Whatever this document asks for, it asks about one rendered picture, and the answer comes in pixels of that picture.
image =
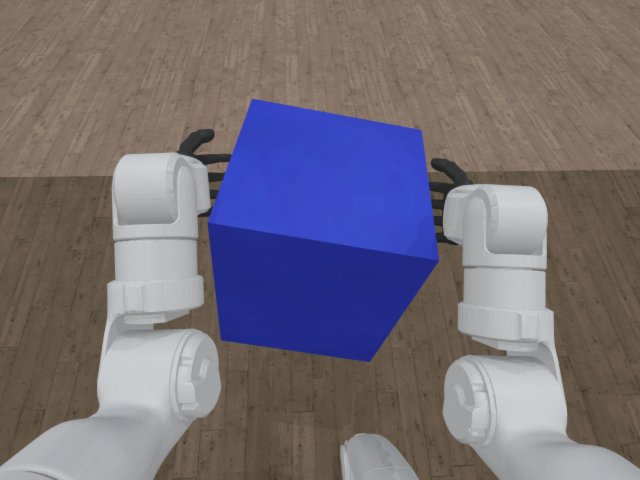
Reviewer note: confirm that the robot left hand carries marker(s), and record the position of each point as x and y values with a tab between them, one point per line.
190	145

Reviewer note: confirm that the left robot upper arm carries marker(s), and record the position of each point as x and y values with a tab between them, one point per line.
153	384

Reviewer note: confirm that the right robot thigh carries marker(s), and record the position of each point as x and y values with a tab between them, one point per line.
373	457

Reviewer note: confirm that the robot right hand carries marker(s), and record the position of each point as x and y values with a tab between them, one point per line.
455	174

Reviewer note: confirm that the carton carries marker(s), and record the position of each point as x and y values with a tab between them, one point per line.
322	231

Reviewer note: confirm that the right robot upper arm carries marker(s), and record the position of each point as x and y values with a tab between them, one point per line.
511	410

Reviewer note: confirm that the right robot forearm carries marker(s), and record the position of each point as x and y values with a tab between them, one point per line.
503	232

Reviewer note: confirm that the left robot forearm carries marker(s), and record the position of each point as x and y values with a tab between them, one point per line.
156	200

